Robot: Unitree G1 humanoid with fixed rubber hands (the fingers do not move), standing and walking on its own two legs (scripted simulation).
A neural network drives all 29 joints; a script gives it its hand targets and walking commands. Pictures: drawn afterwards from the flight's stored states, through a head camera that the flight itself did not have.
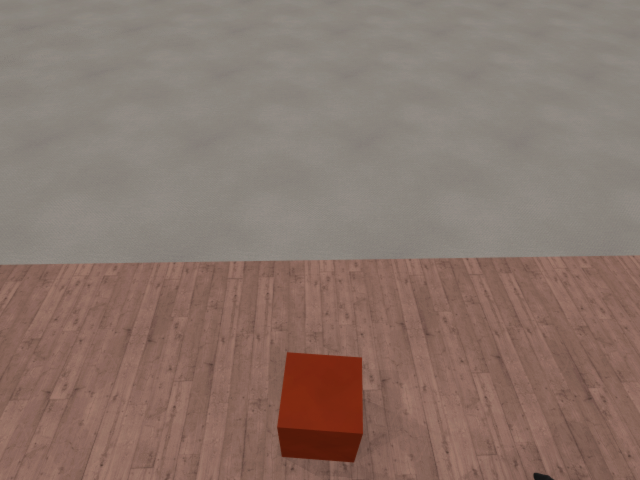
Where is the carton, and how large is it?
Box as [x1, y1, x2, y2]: [277, 352, 362, 461]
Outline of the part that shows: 287,352 277,425 282,456 353,461 362,434 361,357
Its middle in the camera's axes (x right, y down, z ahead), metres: +0.00 +0.48 +1.11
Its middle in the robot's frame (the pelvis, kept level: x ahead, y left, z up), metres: +0.47 -0.02 -0.66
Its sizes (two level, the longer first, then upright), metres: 0.210 0.200 0.250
